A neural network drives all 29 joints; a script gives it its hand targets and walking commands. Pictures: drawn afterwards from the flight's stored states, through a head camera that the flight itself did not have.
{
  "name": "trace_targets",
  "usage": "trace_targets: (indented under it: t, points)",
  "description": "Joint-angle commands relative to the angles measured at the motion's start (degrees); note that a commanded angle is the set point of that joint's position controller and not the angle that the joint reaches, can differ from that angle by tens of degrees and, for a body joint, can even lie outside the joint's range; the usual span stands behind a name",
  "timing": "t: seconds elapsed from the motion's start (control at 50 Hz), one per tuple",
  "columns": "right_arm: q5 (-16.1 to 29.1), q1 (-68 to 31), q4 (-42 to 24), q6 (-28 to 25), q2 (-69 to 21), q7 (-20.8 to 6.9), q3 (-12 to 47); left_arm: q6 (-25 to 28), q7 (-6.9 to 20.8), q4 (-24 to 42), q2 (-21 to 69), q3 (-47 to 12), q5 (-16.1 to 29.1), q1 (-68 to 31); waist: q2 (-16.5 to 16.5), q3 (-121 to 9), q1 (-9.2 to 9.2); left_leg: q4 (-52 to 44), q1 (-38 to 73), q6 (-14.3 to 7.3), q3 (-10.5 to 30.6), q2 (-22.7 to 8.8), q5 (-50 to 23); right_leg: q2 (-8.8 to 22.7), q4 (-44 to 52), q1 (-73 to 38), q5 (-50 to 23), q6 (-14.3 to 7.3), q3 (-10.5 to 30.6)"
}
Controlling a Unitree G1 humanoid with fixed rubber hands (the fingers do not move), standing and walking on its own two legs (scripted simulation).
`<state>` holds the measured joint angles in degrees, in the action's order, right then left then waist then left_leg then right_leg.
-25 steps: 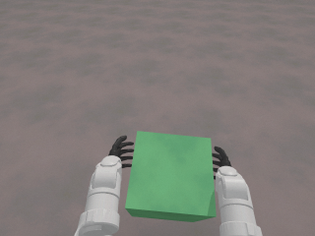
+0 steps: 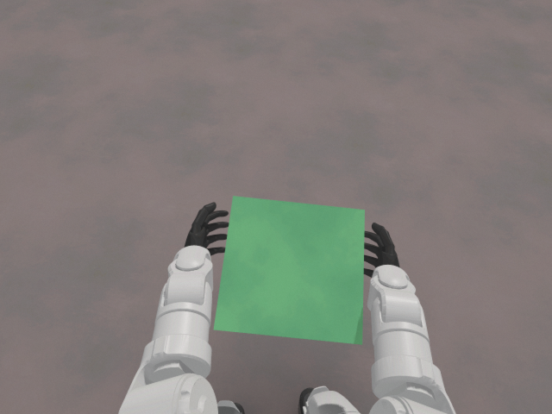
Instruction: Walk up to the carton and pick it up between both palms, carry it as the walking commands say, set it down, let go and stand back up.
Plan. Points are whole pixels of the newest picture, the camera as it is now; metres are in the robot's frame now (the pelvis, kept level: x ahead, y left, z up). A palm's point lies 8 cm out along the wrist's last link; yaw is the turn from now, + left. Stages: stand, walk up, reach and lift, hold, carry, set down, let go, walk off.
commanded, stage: set down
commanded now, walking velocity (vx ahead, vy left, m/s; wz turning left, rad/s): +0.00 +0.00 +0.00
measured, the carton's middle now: (287, 275) +0.35 -0.05 -0.13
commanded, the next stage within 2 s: none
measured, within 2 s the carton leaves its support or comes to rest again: neither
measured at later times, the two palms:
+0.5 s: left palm (209, 253) +0.41 +0.09 -0.11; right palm (365, 280) +0.33 -0.19 -0.12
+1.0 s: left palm (216, 258) +0.43 +0.09 -0.20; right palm (350, 284) +0.35 -0.19 -0.22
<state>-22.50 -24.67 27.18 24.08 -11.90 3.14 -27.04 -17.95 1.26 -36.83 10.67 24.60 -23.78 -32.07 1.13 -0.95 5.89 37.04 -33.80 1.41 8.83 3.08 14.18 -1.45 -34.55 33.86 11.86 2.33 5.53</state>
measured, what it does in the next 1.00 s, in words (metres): lowers itself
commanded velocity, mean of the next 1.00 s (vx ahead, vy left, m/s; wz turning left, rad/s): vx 0.00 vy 0.00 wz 0.00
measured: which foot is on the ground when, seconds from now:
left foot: down 0.00-1.00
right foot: down 0.00-1.00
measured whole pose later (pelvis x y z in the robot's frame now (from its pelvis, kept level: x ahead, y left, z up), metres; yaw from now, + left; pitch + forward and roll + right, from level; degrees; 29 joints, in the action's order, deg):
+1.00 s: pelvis -0.02 +0.00 -0.13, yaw +0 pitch +43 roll -1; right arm -16.2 -36.0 26.8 16.6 -11.6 5.8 -30.8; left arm -12.6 -3.1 -41.0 6.2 24.7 -18.8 -48.9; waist 2.7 -14.8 4.5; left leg 74.0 -91.7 2.6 7.7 6.5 24.7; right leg -3.9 -72.3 92.2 22.8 4.1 6.5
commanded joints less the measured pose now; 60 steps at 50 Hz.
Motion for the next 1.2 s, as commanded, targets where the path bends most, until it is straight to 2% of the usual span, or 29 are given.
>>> trace_targets:
  t: [0.0,0.14,0.16,0.22,0.34,0.36,0.4,0.46,0.5,0.56,0.58,0.6,0.62,0.64,0.68,0.7,0.72,0.78,0.82,0.84,0.88,0.9,0.96,1.0,1.02,1.04,1.1,1.16,1.18]
  points:
    - [8.71,-31.07,0.30,-5.88,-45.49,-14.91,25.89,1.57,12.19,-7.81,47.05,-24.28,6.26,-19.18,0.61,-25.04,1.04,-3.84,0.11,-2.14,-3.77,3.73,-6.36,-4.88,-1.22,-11.51,-12.43,-1.04,-5.07]
    - [9.32,-33.91,-0.55,-9.67,-42.96,-17.70,27.42,4.04,10.26,-6.48,50.77,-28.81,7.85,-19.65,3.64,-35.04,1.21,1.02,0.11,0.40,-3.41,3.30,-16.06,-5.74,-6.68,-0.04,-14.84,-1.49,-6.10]
    - [8.95,-32.28,0.23,-9.66,-43.52,-17.73,27.30,4.23,10.27,-5.60,50.83,-29.63,7.85,-20.61,4.31,-36.16,2.07,1.83,-1.11,0.59,-3.99,3.69,-15.70,-5.73,-7.00,0.08,-15.43,-1.34,-6.07]
    - [9.69,-34.21,-0.22,-10.01,-43.64,-18.36,28.75,4.60,10.17,-4.78,51.35,-31.07,8.71,-21.74,4.30,-38.70,2.04,3.29,-3.22,0.52,-3.76,3.78,-14.08,-5.71,-9.01,3.30,-14.24,-1.29,-6.27]
    - [10.90,-39.31,-2.80,-9.89,-43.80,-18.03,31.10,4.25,11.08,-7.05,50.80,-30.72,8.78,-22.59,1.56,-43.27,1.45,7.83,-11.84,-0.17,-4.95,4.56,-9.35,-5.55,-12.79,6.24,-12.11,-0.58,-6.45]
    - [11.07,-38.93,-2.05,-9.66,-44.49,-17.99,31.52,4.08,11.09,-6.36,50.51,-31.01,8.73,-23.69,1.90,-43.66,0.75,8.68,-12.76,-0.17,-5.54,4.85,-8.45,-5.67,-13.26,7.24,-11.12,-0.61,-6.29]
    - [10.61,-38.75,-1.70,-9.41,-44.66,-17.70,31.04,3.74,11.58,-7.79,50.21,-30.34,8.39,-23.70,1.73,-44.09,1.28,9.96,-15.39,-0.49,-5.91,4.97,-7.18,-5.59,-14.36,8.79,-10.41,-0.41,-6.39]
    - [10.94,-39.98,-1.37,-9.11,-44.44,-17.20,31.16,3.36,12.06,-9.49,49.81,-29.39,8.01,-24.26,2.18,-45.06,0.60,12.58,-18.79,-0.73,-6.60,5.40,-6.28,-5.60,-16.64,12.08,-9.13,-0.11,-6.18]
    - [11.50,-42.86,-2.39,-9.35,-44.67,-17.04,31.59,3.29,12.50,-9.90,49.80,-29.10,8.37,-25.57,0.94,-45.44,0.37,13.99,-22.20,-0.98,-6.77,5.69,-4.74,-5.67,-17.85,13.04,-8.09,-0.11,-6.63]
    - [11.42,-42.39,-1.95,-9.48,-45.09,-16.30,32.04,3.34,12.94,-10.96,50.93,-29.40,8.74,-25.67,1.27,-48.96,0.77,16.64,-24.72,-0.85,-7.64,6.21,-5.80,-5.68,-19.78,12.87,-9.83,0.14,-6.44]
    - [11.67,-43.08,-1.52,-9.49,-45.35,-16.18,31.87,3.42,12.96,-11.45,49.82,-28.65,8.31,-26.48,1.47,-48.01,0.04,17.47,-26.99,-1.03,-7.78,6.14,-5.77,-5.66,-20.86,14.86,-9.88,0.31,-6.37]
    - [11.46,-42.99,-0.79,-9.41,-44.61,-16.06,31.33,3.38,12.98,-12.07,50.13,-28.27,8.37,-26.73,1.41,-47.78,0.92,17.99,-27.35,-1.12,-7.66,6.13,-5.35,-5.55,-21.28,16.02,-9.17,0.53,-6.43]
    - [11.60,-44.04,-1.37,-9.49,-44.87,-15.77,31.48,3.35,13.07,-11.93,49.90,-28.65,8.68,-27.09,0.59,-48.90,0.75,18.82,-27.85,-0.99,-7.73,6.30,-4.64,-5.89,-21.74,15.89,-8.59,0.45,-6.77]
    - [12.04,-45.07,-1.12,-9.63,-45.33,-15.57,32.04,3.54,12.96,-12.12,49.58,-28.34,8.38,-28.41,1.57,-48.78,-0.16,19.83,-29.76,-1.13,-8.08,6.22,-4.08,-5.73,-22.84,17.47,-8.12,0.39,-6.15]
    - [12.33,-46.53,-1.54,-10.00,-44.51,-15.27,32.14,3.75,12.79,-12.95,50.10,-28.03,8.77,-28.29,0.37,-49.77,0.12,21.09,-31.24,-1.03,-8.02,6.48,-4.45,-6.02,-24.16,18.37,-8.34,0.65,-6.76]
    - [12.27,-47.50,-0.75,-10.00,-44.36,-15.13,31.97,3.80,12.64,-13.53,49.60,-27.56,8.31,-29.48,1.54,-50.61,-0.67,21.84,-31.96,-0.98,-8.16,6.33,-3.97,-6.03,-25.42,20.37,-7.30,0.63,-6.67]
    - [12.71,-46.75,-1.41,-10.24,-45.34,-14.84,32.77,3.90,12.45,-12.23,50.34,-28.82,9.20,-29.90,1.26,-52.36,0.12,23.05,-31.35,-0.90,-8.32,6.61,-4.16,-6.27,-25.99,20.32,-7.46,0.58,-6.77]
    - [13.01,-49.14,-0.72,-10.35,-44.97,-14.51,32.83,3.84,12.20,-13.66,49.87,-28.24,9.18,-30.53,1.00,-53.96,-0.76,25.08,-33.65,-0.81,-8.23,6.73,-3.74,-6.38,-28.48,22.87,-6.71,0.78,-7.08]
    - [12.87,-50.63,-0.82,-10.42,-43.42,-14.23,31.94,3.54,12.09,-15.38,50.26,-27.69,9.23,-31.10,1.61,-54.36,0.24,26.83,-35.27,-0.53,-8.40,6.83,-2.67,-6.55,-29.44,23.99,-5.48,0.61,-7.09]
    - [13.60,-51.94,-1.05,-10.52,-43.70,-14.16,33.16,3.81,11.82,-14.52,50.33,-28.38,10.00,-32.15,0.49,-54.08,-0.18,26.75,-35.89,-0.67,-8.00,6.82,-2.76,-6.65,-30.35,25.57,-5.63,0.97,-7.60]
    - [13.40,-50.38,1.15,-10.34,-44.17,-13.91,31.94,3.75,11.41,-14.80,50.16,-28.59,9.87,-33.35,1.92,-55.56,0.52,28.41,-35.88,-0.24,-8.30,6.90,-3.04,-6.90,-31.83,27.25,-5.81,0.89,-7.92]
    - [13.97,-51.78,0.10,-10.43,-43.74,-13.89,32.61,3.55,11.18,-15.77,49.80,-28.35,9.72,-32.99,2.79,-57.04,-0.34,29.29,-35.53,-0.22,-8.40,6.82,-3.62,-6.84,-32.90,28.32,-6.00,0.89,-7.67]
    - [14.30,-53.53,0.50,-10.40,-42.26,-13.74,32.00,3.40,10.70,-16.73,50.53,-28.11,10.41,-33.92,2.61,-56.59,0.82,30.90,-37.50,0.08,-8.15,6.97,-2.52,-7.04,-34.58,30.59,-4.78,1.00,-8.14]
    - [14.51,-55.01,1.10,-10.56,-42.07,-13.76,31.71,3.45,10.23,-17.22,50.43,-27.58,10.32,-35.53,3.88,-57.21,0.00,32.17,-38.32,0.19,-8.34,7.15,-1.54,-7.06,-36.24,32.76,-3.50,0.87,-8.25]
    - [14.62,-55.69,1.23,-10.57,-41.92,-13.69,31.82,3.61,9.98,-17.41,51.11,-27.53,10.64,-35.96,2.36,-56.27,0.72,32.53,-39.08,0.06,-7.90,7.09,-2.46,-7.15,-36.26,33.55,-4.03,0.99,-8.36]
    - [14.45,-55.22,2.14,-10.57,-41.76,-13.63,30.91,3.62,9.69,-16.98,49.95,-27.48,10.67,-37.27,3.15,-58.04,1.13,33.53,-38.81,0.25,-7.98,7.14,-1.63,-7.29,-37.77,34.14,-3.51,1.03,-8.69]
    - [15.12,-58.11,1.79,-10.86,-40.48,-13.43,30.60,3.64,8.93,-19.36,49.56,-26.52,10.30,-37.11,3.82,-58.61,0.12,35.48,-40.42,0.53,-8.25,7.18,-2.16,-7.44,-39.86,36.31,-3.60,1.19,-8.72]
    - [15.03,-58.87,2.86,-10.76,-40.14,-13.35,29.71,3.76,8.55,-19.29,49.73,-26.12,10.77,-39.79,3.58,-57.99,1.09,36.76,-42.63,0.44,-8.59,7.60,-0.39,-7.50,-40.94,37.68,-2.55,1.35,-8.96]
    - [15.55,-59.39,2.09,-10.85,-40.47,-13.25,30.12,3.81,8.34,-19.61,49.81,-26.29,10.91,-39.41,3.88,-59.18,0.51,37.63,-42.36,0.43,-8.84,7.66,-0.59,-7.53,-41.61,37.45,-2.61,1.34,-8.90]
